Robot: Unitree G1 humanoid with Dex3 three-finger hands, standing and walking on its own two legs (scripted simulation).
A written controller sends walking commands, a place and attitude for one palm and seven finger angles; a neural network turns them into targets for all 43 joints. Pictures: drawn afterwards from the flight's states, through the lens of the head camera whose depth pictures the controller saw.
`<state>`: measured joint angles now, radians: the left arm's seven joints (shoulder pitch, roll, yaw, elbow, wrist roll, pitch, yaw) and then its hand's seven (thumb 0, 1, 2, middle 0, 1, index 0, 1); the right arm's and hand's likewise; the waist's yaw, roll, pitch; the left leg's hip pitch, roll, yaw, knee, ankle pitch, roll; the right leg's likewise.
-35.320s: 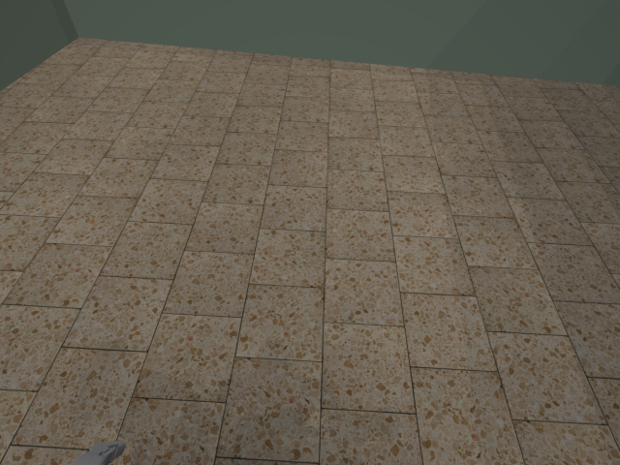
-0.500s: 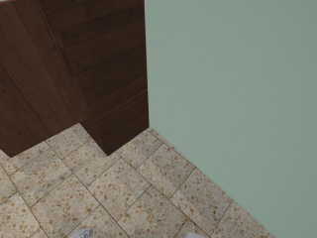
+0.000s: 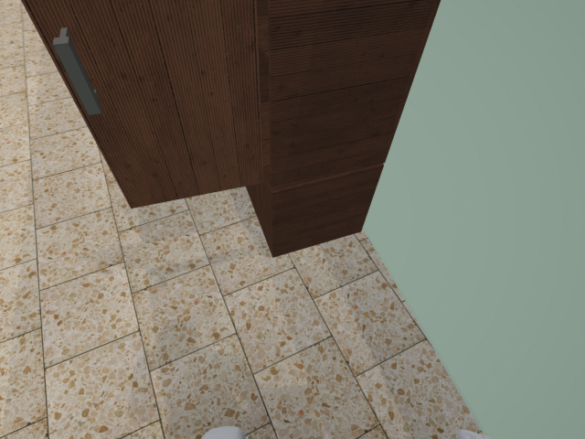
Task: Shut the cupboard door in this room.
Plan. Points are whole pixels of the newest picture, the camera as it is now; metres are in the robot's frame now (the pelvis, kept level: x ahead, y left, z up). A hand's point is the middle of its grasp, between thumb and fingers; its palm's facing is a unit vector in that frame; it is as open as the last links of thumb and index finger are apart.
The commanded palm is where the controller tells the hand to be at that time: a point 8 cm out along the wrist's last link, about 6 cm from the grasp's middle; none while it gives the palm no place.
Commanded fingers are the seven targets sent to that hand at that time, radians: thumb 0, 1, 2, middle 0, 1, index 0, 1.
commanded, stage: turn to face it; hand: left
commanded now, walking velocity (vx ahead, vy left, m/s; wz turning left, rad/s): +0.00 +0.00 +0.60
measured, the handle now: (80, 72) +0.66 +0.46 +0.09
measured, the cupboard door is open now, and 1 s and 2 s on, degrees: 87 87 87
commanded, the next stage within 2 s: take the last steps up to it in 0.60 s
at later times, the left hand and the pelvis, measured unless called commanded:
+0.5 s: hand out of the picture +0.08 +0.23 -0.15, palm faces +0.21 -0.94 -0.27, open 7.4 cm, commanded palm none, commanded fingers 0.00 0.90 0.90 -0.20 -0.30 -0.20 -0.30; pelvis +0.01 +0.00 +0.01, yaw +13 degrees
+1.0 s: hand out of the picture -0.09 +0.14 -0.14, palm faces +0.46 -0.85 -0.26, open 7.4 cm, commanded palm none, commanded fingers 0.00 0.90 0.90 -0.20 -0.30 -0.20 -0.30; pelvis +0.01 -0.02 +0.02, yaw +24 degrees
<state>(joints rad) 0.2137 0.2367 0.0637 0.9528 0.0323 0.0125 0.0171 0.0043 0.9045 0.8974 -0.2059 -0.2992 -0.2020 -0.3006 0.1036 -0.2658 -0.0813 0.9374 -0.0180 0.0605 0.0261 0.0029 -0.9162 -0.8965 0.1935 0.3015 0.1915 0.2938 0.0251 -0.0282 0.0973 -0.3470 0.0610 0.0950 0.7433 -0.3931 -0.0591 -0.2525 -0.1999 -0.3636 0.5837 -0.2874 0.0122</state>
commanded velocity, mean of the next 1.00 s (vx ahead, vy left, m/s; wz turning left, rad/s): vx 0.10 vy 0.02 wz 0.29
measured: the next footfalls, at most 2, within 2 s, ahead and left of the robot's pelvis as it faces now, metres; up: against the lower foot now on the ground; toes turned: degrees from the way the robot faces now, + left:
left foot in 0.04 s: +0.04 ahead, +0.12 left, +0.00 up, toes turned +8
right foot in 0.56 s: +0.07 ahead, -0.11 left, +0.00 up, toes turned +11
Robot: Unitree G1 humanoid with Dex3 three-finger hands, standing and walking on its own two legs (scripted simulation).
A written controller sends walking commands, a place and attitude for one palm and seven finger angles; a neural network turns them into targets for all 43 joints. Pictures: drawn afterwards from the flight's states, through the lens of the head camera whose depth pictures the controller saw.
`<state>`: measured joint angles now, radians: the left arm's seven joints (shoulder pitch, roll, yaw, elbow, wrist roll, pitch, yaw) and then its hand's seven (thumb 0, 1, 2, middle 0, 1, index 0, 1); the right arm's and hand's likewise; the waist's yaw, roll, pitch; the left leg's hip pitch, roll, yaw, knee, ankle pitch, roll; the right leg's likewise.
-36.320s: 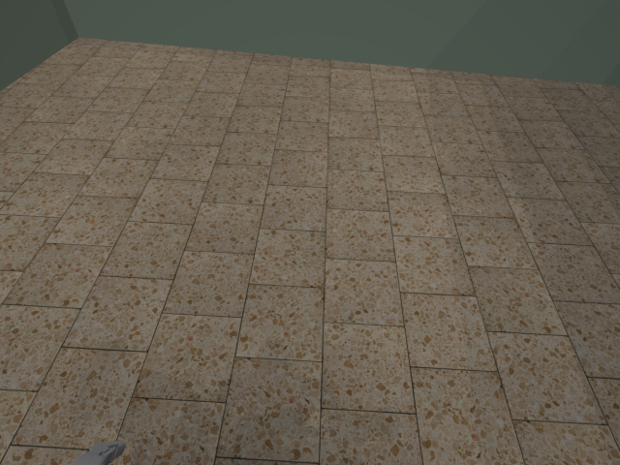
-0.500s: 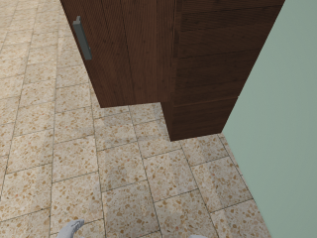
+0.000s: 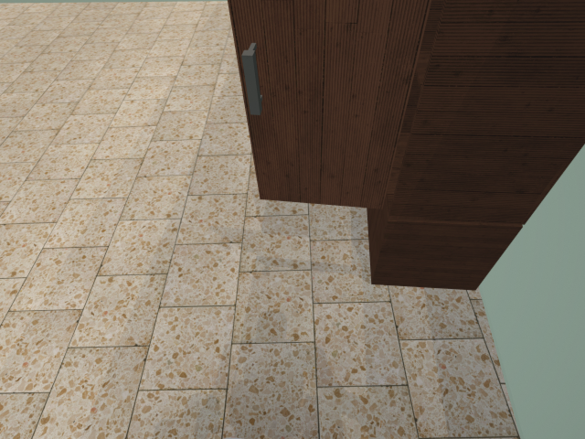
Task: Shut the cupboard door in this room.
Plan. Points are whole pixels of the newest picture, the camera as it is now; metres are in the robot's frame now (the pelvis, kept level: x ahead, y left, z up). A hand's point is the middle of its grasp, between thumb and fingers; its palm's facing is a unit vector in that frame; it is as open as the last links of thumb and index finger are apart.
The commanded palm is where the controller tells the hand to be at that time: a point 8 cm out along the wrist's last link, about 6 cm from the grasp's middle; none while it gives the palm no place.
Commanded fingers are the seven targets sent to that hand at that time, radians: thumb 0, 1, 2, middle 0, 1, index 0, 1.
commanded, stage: take the last steps up to it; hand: left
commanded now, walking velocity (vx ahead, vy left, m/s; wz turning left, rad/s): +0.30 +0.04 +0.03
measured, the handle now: (254, 79) +0.79 +0.17 +0.07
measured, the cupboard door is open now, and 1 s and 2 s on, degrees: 87 87 87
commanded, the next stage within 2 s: come to a stop and stand still in 0.68 s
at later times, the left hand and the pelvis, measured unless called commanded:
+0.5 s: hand (185, 381) +0.22 +0.23 -0.18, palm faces -0.01 -0.98 -0.19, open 7.4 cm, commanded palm none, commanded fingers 0.00 0.90 0.90 -0.20 -0.30 -0.20 -0.30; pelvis +0.14 +0.04 -0.02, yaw -1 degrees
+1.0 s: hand (218, 332) +0.32 +0.19 -0.19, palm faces +0.05 -0.98 -0.21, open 7.3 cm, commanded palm none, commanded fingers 0.00 0.90 0.90 -0.20 -0.30 -0.20 -0.30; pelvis +0.30 +0.01 -0.01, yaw -1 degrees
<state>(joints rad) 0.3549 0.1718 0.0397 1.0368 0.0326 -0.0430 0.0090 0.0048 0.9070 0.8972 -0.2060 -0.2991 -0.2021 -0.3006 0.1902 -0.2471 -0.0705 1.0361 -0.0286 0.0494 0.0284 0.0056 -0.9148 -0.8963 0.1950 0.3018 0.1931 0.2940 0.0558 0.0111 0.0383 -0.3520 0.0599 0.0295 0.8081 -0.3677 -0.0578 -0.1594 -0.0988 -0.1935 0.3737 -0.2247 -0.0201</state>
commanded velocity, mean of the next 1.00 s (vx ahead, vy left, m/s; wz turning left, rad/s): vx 0.12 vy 0.01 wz -0.01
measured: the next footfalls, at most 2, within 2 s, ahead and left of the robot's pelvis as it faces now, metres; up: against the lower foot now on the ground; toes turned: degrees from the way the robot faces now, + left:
left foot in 0.14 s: +0.05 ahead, +0.15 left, +0.00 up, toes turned +6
right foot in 0.60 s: +0.34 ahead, -0.08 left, +0.00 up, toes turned -9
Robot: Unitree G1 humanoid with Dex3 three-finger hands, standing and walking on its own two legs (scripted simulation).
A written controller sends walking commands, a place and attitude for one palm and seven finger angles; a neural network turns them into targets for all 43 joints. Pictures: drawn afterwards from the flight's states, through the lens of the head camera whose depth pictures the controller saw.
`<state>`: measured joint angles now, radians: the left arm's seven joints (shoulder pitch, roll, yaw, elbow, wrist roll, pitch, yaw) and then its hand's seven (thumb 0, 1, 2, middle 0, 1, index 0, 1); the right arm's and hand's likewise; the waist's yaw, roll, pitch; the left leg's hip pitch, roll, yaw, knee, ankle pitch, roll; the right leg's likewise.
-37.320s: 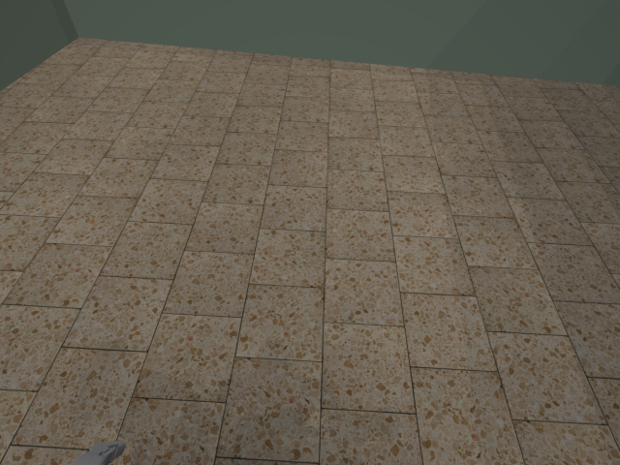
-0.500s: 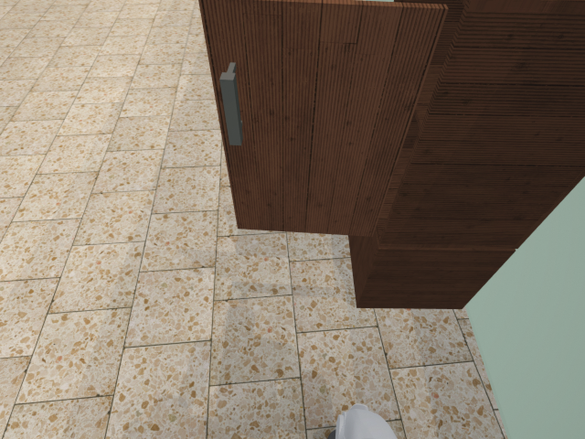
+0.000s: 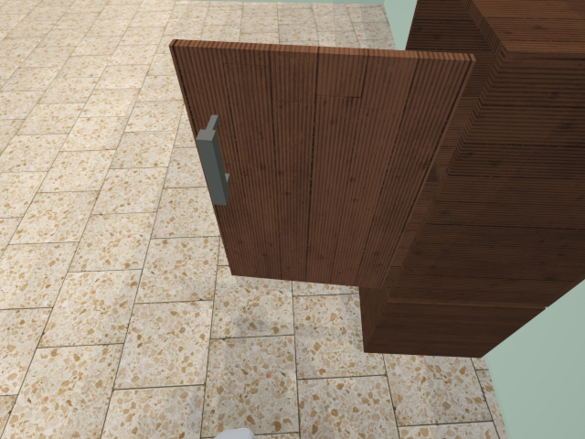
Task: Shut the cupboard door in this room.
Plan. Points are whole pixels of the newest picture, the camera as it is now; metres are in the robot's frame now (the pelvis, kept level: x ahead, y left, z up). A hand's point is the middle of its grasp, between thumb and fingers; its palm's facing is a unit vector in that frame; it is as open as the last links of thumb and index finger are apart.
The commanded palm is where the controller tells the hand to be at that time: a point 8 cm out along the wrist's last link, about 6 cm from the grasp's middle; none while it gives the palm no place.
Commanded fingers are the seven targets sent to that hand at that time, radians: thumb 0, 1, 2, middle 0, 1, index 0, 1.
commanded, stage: come to a stop and stand still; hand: left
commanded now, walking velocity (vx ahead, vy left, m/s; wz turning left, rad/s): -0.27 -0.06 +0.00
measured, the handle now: (217, 161) +0.49 +0.17 +0.09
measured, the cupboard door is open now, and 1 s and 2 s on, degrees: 87 87 87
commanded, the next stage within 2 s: look again from close up in 0.68 s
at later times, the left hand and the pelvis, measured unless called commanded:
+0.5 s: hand out of the picture +0.00 +0.16 -0.16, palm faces +0.01 -0.96 -0.27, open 7.4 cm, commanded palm none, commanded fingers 0.00 0.90 0.90 -0.20 -0.30 -0.20 -0.30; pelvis -0.03 -0.04 +0.00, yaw -2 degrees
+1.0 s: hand out of the picture -0.02 +0.24 -0.18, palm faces +0.02 -0.96 -0.29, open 7.4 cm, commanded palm none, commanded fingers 0.00 0.90 0.90 -0.20 -0.30 -0.20 -0.30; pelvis -0.04 +0.03 -0.01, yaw -1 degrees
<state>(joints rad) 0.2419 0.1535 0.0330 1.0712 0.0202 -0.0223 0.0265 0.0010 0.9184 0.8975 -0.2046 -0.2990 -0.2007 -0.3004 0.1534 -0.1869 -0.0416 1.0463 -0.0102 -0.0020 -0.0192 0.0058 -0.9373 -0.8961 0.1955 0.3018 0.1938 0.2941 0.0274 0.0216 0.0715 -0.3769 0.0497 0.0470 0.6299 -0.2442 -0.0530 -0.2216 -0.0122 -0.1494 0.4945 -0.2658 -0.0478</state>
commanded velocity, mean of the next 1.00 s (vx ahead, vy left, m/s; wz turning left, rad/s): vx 0.00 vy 0.03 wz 0.00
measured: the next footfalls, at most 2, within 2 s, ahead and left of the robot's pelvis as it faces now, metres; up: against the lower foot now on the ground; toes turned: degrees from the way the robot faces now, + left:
left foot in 0.02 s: +0.09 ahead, +0.12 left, +0.00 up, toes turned +4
right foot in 0.40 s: -0.03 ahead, -0.15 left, +0.00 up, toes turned -4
